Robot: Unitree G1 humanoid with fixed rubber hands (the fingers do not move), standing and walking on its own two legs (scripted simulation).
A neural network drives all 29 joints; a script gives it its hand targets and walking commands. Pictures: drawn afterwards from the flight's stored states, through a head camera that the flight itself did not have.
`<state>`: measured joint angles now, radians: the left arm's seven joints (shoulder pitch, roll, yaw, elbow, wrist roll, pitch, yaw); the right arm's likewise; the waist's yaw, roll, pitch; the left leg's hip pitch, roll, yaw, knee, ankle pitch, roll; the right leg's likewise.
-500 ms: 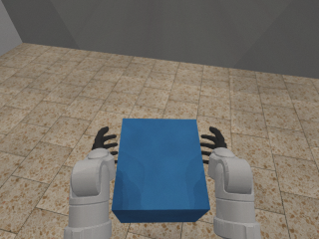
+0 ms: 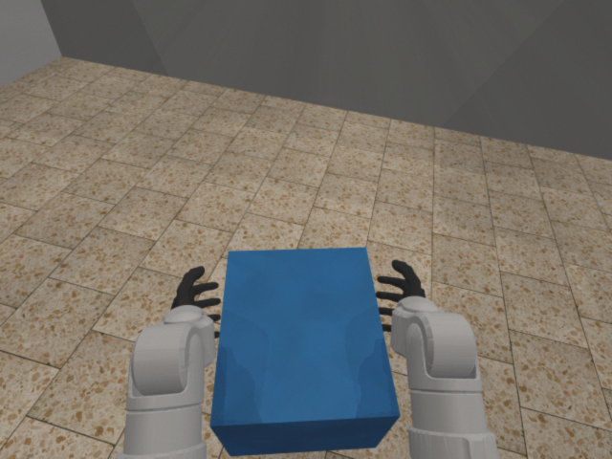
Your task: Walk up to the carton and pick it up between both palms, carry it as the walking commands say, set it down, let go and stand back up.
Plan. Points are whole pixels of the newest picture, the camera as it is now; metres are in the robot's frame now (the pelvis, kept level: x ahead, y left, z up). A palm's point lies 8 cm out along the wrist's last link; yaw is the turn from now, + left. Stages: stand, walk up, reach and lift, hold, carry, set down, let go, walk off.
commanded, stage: carry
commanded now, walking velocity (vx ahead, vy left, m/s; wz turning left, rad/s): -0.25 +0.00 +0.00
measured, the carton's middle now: (300, 347) +0.30 +0.01 -0.01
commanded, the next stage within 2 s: none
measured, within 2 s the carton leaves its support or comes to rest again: neither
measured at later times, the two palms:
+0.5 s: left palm out of the picture +0.11 +0.09 +0.09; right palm out of the picture +0.08 -0.18 +0.08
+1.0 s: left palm out of the picture -0.12 +0.13 +0.08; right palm out of the picture -0.13 -0.15 +0.08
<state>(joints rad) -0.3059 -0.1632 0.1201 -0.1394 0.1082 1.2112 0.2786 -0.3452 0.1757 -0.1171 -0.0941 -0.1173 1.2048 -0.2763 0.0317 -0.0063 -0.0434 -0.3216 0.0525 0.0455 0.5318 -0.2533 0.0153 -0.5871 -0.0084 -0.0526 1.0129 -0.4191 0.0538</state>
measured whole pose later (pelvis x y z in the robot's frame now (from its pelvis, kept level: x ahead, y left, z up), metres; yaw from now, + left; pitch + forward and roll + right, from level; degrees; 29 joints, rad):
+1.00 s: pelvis -0.43 +0.00 -0.01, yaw -3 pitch +4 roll -2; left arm -0.37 -0.19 0.13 -0.13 0.12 1.19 0.28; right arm -0.37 0.18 -0.16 -0.13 -0.17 1.19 -0.23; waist 0.03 0.05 -0.07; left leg -0.52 0.09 0.07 0.52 -0.08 -0.01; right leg -0.26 0.01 -0.08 0.53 -0.34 0.00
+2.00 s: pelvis -0.85 +0.02 +0.00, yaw -3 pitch +3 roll +3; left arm -0.38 -0.19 0.15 -0.11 0.16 1.18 0.21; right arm -0.37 0.18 -0.15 -0.17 -0.09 1.21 -0.33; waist -0.04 -0.01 -0.05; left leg -0.47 0.01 0.05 0.99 -0.50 -0.07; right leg -0.43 -0.08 -0.05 0.56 -0.18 -0.02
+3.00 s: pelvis -1.07 +0.03 -0.01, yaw -4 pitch +1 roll -1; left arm -0.36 -0.18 0.13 -0.05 0.13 1.22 0.28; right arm -0.36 0.18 -0.17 -0.04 -0.13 1.20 -0.26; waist 0.01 -0.01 -0.10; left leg -0.44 0.08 0.09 0.47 -0.06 0.00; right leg -0.33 -0.06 -0.15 0.57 -0.26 0.00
